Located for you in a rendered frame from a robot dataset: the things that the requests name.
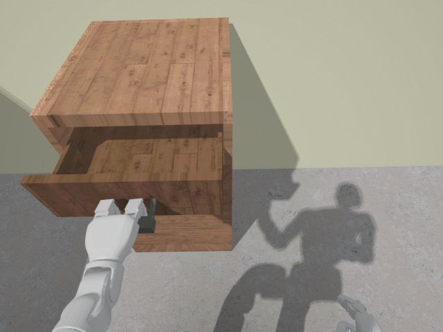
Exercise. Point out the drawer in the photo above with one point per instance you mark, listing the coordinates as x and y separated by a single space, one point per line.
181 166

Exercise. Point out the right robot hand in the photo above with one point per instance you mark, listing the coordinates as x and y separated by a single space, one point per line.
364 321

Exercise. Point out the handle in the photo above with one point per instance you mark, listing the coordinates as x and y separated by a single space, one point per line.
147 223

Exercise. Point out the cabinet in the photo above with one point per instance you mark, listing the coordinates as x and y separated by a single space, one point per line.
150 72

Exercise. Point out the left robot hand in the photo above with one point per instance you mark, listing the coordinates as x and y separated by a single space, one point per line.
111 234

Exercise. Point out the left robot forearm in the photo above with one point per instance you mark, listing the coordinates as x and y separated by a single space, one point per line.
98 292

